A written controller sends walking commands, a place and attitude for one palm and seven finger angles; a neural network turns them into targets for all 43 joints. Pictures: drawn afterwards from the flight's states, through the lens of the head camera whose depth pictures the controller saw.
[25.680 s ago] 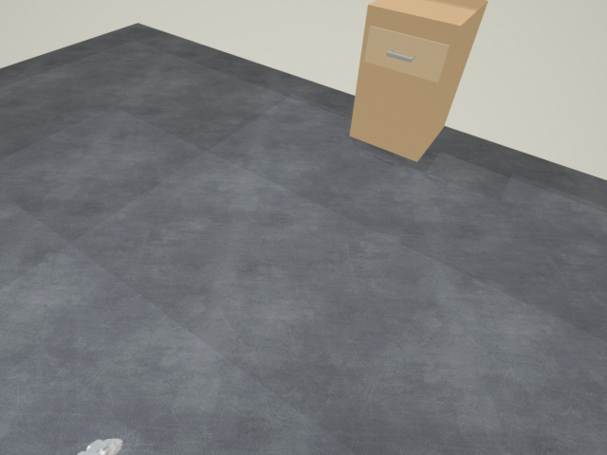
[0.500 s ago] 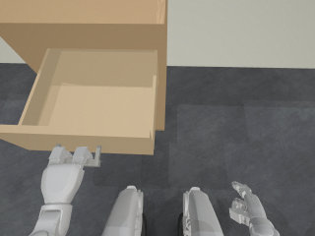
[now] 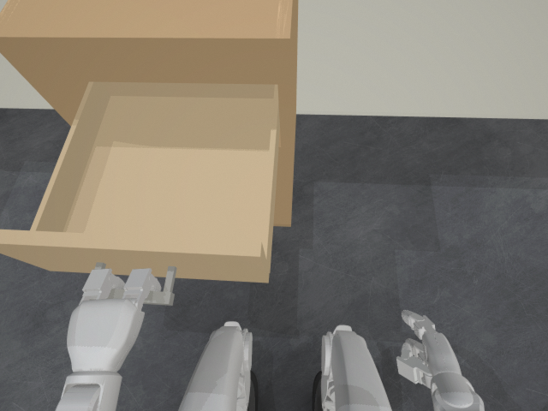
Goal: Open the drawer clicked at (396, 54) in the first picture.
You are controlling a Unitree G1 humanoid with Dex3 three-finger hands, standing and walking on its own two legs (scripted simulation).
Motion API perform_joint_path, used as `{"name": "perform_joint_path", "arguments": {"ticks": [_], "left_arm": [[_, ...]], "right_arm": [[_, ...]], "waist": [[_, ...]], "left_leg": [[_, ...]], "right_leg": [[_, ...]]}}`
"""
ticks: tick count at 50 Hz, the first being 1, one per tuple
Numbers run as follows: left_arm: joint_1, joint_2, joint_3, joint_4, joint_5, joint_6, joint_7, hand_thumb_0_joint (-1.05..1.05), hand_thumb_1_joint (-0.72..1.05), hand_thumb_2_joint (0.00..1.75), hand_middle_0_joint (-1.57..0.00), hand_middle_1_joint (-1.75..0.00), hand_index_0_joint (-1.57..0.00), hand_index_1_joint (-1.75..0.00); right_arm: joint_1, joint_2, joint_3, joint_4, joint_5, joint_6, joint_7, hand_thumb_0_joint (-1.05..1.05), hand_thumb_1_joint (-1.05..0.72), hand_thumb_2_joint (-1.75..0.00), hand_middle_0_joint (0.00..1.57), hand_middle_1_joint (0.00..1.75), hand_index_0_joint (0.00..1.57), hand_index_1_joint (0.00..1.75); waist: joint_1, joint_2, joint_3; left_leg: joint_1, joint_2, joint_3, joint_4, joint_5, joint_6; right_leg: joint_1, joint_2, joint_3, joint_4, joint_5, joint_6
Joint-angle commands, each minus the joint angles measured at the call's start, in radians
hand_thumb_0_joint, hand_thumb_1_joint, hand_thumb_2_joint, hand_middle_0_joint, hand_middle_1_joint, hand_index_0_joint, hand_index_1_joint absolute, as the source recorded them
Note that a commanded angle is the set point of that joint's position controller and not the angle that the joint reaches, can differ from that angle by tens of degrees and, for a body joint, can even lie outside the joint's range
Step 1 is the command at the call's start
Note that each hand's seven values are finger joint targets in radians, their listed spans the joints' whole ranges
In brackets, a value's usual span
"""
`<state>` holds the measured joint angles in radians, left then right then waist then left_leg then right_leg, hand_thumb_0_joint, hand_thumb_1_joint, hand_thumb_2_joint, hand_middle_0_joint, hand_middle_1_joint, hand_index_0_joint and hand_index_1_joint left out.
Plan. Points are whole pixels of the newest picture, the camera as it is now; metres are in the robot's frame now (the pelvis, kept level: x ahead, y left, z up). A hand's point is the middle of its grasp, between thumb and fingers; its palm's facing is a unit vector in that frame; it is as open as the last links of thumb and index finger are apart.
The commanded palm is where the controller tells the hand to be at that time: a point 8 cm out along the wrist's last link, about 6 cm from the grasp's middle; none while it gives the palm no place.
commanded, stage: pull the drawer open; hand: left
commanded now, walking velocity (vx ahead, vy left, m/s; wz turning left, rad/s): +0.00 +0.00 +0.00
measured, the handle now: (132, 283) +0.29 +0.24 -0.05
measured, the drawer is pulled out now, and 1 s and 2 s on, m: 0.28 0.30 0.30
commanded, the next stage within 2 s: open the thumb to release the handle in 0.56 s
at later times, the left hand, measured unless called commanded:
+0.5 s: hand (124, 343) +0.21 +0.24 -0.07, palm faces -0.11 -0.06 -0.99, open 5.5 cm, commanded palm +0.17 +0.24 -0.03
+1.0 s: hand (124, 337) +0.21 +0.24 -0.07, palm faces -0.07 -0.05 -1.00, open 8.7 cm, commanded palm +0.19 +0.25 -0.03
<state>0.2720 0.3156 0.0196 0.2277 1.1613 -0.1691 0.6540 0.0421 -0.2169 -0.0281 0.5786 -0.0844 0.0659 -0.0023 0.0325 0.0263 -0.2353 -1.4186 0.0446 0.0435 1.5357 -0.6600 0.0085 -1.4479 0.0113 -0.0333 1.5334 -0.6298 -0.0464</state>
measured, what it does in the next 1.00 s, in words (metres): stands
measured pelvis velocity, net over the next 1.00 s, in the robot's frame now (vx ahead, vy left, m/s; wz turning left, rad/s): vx -0.02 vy -0.01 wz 0.01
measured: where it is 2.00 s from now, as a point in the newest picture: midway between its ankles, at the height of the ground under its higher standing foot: outside the picture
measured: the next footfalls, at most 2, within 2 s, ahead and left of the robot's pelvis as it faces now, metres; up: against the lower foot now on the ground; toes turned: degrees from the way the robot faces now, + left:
none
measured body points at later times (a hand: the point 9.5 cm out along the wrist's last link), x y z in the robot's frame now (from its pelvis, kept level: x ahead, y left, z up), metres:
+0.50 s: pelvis -0.01 +0.00 -0.01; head +0.14 -0.02 +0.42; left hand +0.21 +0.24 -0.01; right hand +0.21 -0.22 -0.15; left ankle +0.02 +0.12 -0.56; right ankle +0.03 -0.10 -0.56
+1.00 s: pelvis -0.02 -0.01 -0.01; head +0.13 -0.03 +0.41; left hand +0.21 +0.24 -0.01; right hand +0.19 -0.23 -0.16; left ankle +0.02 +0.12 -0.56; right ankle +0.03 -0.10 -0.56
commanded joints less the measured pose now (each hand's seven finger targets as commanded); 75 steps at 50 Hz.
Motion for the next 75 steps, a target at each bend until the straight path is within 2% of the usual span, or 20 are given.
{"name": "perform_joint_path", "arguments": {"ticks": [1,2,4,20,31,32,33,34,35,36,42,46,49,53,61,63,64,67,71,75], "left_arm": [[0.220,0.142,0.102,-0.104,-0.028,0.003,0.035,0.00,0.90,0.90,-0.40,-1.35,-0.40,-1.35],[0.232,0.141,0.098,-0.111,-0.028,-0.001,0.035,0.00,0.90,0.90,-0.40,-1.35,-0.40,-1.35],[0.237,0.141,0.103,-0.104,-0.028,-0.003,0.034,0.00,0.90,0.90,-0.40,-1.35,-0.40,-1.35],[0.243,0.155,0.116,-0.116,-0.029,-0.020,0.033,0.00,0.90,0.90,-0.40,-1.35,-0.40,-1.35],[0.284,0.154,0.127,-0.119,-0.038,-0.028,0.027,0.00,0.90,0.90,-0.40,-1.35,-0.40,-1.35],[0.290,0.150,0.121,-0.123,-0.039,-0.031,0.026,0.00,0.90,0.90,-0.40,-1.35,-0.40,-1.35],[-0.015,0.221,0.140,-0.132,-0.017,-0.031,0.043,0.00,0.90,0.90,-0.40,-1.35,-0.40,-1.35],[-0.026,0.215,0.158,-0.123,-0.010,-0.044,0.052,0.00,0.83,0.87,-0.40,-1.34,-0.40,-1.34],[0.019,0.199,0.151,-0.069,-0.005,-0.047,0.054,0.00,0.76,0.84,-0.39,-1.34,-0.39,-1.34],[0.021,0.202,0.159,-0.061,-0.011,-0.044,0.056,0.00,0.69,0.81,-0.38,-1.33,-0.38,-1.33],[0.027,0.185,0.130,-0.099,-0.032,-0.009,0.056,0.00,0.27,0.63,-0.35,-1.28,-0.35,-1.28],[0.015,0.198,0.133,-0.075,-0.043,0.018,0.048,0.00,-0.01,0.51,-0.33,-1.25,-0.33,-1.25],[-0.019,0.202,0.121,-0.064,-0.036,0.018,0.043,0.00,-0.22,0.42,-0.32,-1.23,-0.32,-1.23],[-0.029,0.214,0.129,-0.033,-0.045,0.010,0.039,0.00,-0.50,0.30,-0.30,-1.20,-0.30,-1.20],[-0.057,0.240,0.167,0.006,-0.046,-0.009,0.047,0.00,-0.50,0.30,-0.30,-1.20,-0.30,-1.20],[-0.030,0.198,0.111,-0.087,-0.054,-0.008,0.048,0.00,-0.50,0.30,-0.30,-1.20,-0.30,-1.20],[-0.037,0.212,0.125,-0.081,-0.049,-0.001,0.053,0.00,-0.50,0.30,-0.30,-1.20,-0.30,-1.20],[-0.058,0.209,0.124,-0.068,-0.047,0.012,0.055,0.00,-0.50,0.30,-0.30,-1.20,-0.30,-1.20],[-0.118,0.211,0.109,-0.061,-0.040,0.017,0.057,0.00,-0.50,0.30,-0.30,-1.20,-0.30,-1.20],[-0.143,0.200,0.095,-0.045,-0.028,0.017,0.062,0.00,-0.50,0.30,-0.30,-1.20,-0.30,-1.20]], "right_arm": [[-0.012,-0.103,-0.041,-0.131,-0.003,-0.037,-0.009,0.00,-0.90,-0.90,0.20,0.30,0.20,0.30],[-0.013,-0.102,-0.038,-0.132,-0.003,-0.037,-0.007,0.00,-0.90,-0.90,0.20,0.30,0.20,0.30],[-0.013,-0.101,-0.040,-0.129,-0.004,-0.035,-0.007,0.00,-0.90,-0.90,0.20,0.30,0.20,0.30],[-0.027,-0.097,-0.041,-0.133,-0.003,-0.037,-0.013,0.00,-0.90,-0.90,0.20,0.30,0.20,0.30],[-0.036,-0.086,-0.042,-0.131,0.000,-0.037,-0.017,0.00,-0.90,-0.90,0.20,0.30,0.20,0.30],[-0.034,-0.087,-0.039,-0.130,-0.002,-0.036,-0.016,0.00,-0.90,-0.90,0.20,0.30,0.20,0.30],[-0.020,-0.110,-0.042,-0.096,-0.004,-0.029,-0.024,0.00,-0.90,-0.90,0.20,0.30,0.20,0.30],[-0.007,-0.107,-0.041,-0.090,-0.008,-0.035,-0.029,0.00,-0.90,-0.90,0.20,0.30,0.20,0.30],[-0.011,-0.105,-0.040,-0.090,-0.007,-0.042,-0.032,0.00,-0.90,-0.90,0.20,0.30,0.20,0.30],[-0.011,-0.107,-0.041,-0.086,-0.007,-0.043,-0.032,0.00,-0.90,-0.90,0.20,0.30,0.20,0.30],[0.007,-0.117,-0.051,-0.096,-0.003,-0.036,-0.025,0.00,-0.90,-0.90,0.20,0.30,0.20,0.30],[0.005,-0.113,-0.049,-0.094,0.005,-0.032,-0.036,0.00,-0.90,-0.90,0.20,0.30,0.20,0.30],[0.005,-0.114,-0.045,-0.091,0.008,-0.034,-0.042,0.00,-0.90,-0.90,0.20,0.30,0.20,0.30],[0.006,-0.114,-0.041,-0.079,0.010,-0.043,-0.047,0.00,-0.90,-0.90,0.20,0.30,0.20,0.30],[-0.001,-0.117,-0.042,-0.066,0.008,-0.047,-0.043,0.00,-0.90,-0.90,0.20,0.30,0.20,0.30],[0.000,-0.119,-0.045,-0.093,0.008,-0.050,-0.035,0.00,-0.90,-0.90,0.20,0.30,0.20,0.30],[0.010,-0.117,-0.047,-0.086,0.009,-0.050,-0.035,0.00,-0.90,-0.90,0.20,0.30,0.20,0.30],[0.012,-0.123,-0.047,-0.082,0.008,-0.046,-0.039,0.00,-0.90,-0.90,0.20,0.30,0.20,0.30],[0.013,-0.129,-0.045,-0.078,0.008,-0.053,-0.045,0.00,-0.90,-0.90,0.20,0.30,0.20,0.30],[0.019,-0.129,-0.046,-0.074,0.006,-0.057,-0.046,0.00,-0.90,-0.90,0.20,0.30,0.20,0.30]], "waist": [[0.045,-0.045,-0.380],[0.050,-0.025,-0.394],[0.047,-0.053,-0.379],[0.051,-0.042,-0.350],[0.062,-0.057,-0.363],[0.060,-0.062,-0.374],[-0.015,-0.067,-0.320],[0.007,-0.051,-0.352],[0.010,-0.038,-0.321],[0.015,-0.042,-0.335],[0.020,-0.031,-0.425],[0.012,-0.077,-0.382],[0.009,-0.078,-0.361],[0.009,-0.059,-0.333],[0.016,-0.046,-0.306],[0.022,-0.001,-0.357],[0.015,-0.023,-0.382],[0.003,-0.045,-0.355],[-0.006,-0.009,-0.334],[-0.008,-0.014,-0.350]], "left_leg": [[0.283,-0.063,-0.049,-0.166,0.347,0.021],[0.285,-0.064,-0.043,-0.167,0.343,0.019],[0.273,-0.065,-0.045,-0.163,0.329,0.020],[0.241,-0.067,-0.043,-0.150,0.276,0.022],[0.235,-0.067,-0.044,-0.151,0.297,0.022],[0.236,-0.069,-0.042,-0.148,0.298,0.021],[0.192,-0.053,-0.052,-0.108,0.258,0.028],[0.182,-0.054,-0.046,-0.101,0.243,0.025],[0.185,-0.056,-0.046,-0.102,0.236,0.025],[0.190,-0.053,-0.047,-0.104,0.255,0.028],[0.253,-0.057,-0.047,-0.131,0.294,0.025],[0.220,-0.056,-0.046,-0.140,0.244,0.029],[0.194,-0.055,-0.038,-0.138,0.195,0.030],[0.178,-0.053,-0.036,-0.132,0.186,0.032],[0.146,-0.053,-0.037,-0.125,0.167,0.030],[0.196,-0.054,-0.037,-0.149,0.185,0.031],[0.211,-0.056,-0.034,-0.151,0.200,0.030],[0.219,-0.051,-0.043,-0.159,0.209,0.030],[0.231,-0.047,-0.049,-0.170,0.188,0.031],[0.244,-0.047,-0.049,-0.169,0.192,0.031]], "right_leg": [[0.323,0.022,0.059,-0.206,0.412,-0.018],[0.328,0.020,0.060,-0.203,0.402,-0.016],[0.324,0.022,0.066,-0.208,0.395,-0.016],[0.300,0.018,0.076,-0.214,0.322,-0.016],[0.324,0.018,0.081,-0.208,0.361,-0.017],[0.323,0.017,0.086,-0.205,0.367,-0.014],[0.248,0.009,0.087,-0.209,0.332,-0.005],[0.250,0.006,0.080,-0.200,0.281,0.000],[0.232,0.010,0.070,-0.200,0.264,-0.005],[0.237,0.009,0.063,-0.199,0.279,-0.007],[0.282,0.009,0.052,-0.206,0.311,-0.002],[0.309,0.009,0.061,-0.237,0.265,0.001],[0.295,0.006,0.074,-0.254,0.188,0.005],[0.304,0.006,0.089,-0.266,0.186,0.001],[0.289,0.007,0.107,-0.274,0.134,-0.004],[0.315,0.006,0.095,-0.278,0.154,-0.005],[0.321,0.007,0.089,-0.274,0.176,-0.001],[0.293,0.011,0.067,-0.266,0.185,0.001],[0.263,0.010,0.047,-0.271,0.145,-0.003],[0.254,0.011,0.041,-0.266,0.147,-0.001]]}}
